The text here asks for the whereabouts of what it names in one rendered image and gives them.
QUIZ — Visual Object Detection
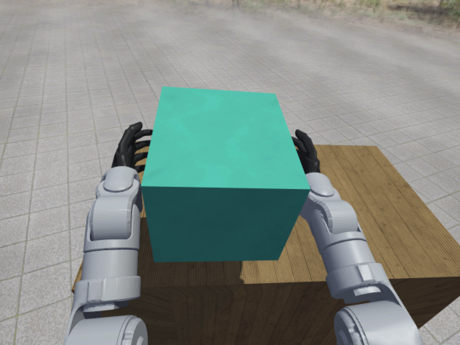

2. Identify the left robot upper arm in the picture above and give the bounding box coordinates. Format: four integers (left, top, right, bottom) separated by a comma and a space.
65, 315, 148, 345

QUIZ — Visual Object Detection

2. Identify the right robot upper arm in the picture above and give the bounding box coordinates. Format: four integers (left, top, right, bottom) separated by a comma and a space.
334, 300, 422, 345

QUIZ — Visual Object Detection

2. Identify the carton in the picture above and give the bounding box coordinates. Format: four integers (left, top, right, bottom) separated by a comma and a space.
141, 86, 311, 262

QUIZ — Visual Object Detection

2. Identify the left robot forearm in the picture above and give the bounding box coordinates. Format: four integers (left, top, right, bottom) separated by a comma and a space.
63, 166, 143, 345

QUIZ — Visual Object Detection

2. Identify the right robot forearm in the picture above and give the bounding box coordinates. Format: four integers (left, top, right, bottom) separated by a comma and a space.
300, 172, 423, 345

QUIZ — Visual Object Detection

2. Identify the left robot hand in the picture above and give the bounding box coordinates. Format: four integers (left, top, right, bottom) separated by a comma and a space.
111, 122, 153, 173

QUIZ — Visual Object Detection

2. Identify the right robot hand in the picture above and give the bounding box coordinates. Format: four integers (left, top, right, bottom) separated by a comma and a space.
292, 129, 321, 174

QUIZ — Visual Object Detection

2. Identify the pedestal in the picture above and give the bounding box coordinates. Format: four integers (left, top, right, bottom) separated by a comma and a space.
71, 141, 460, 345

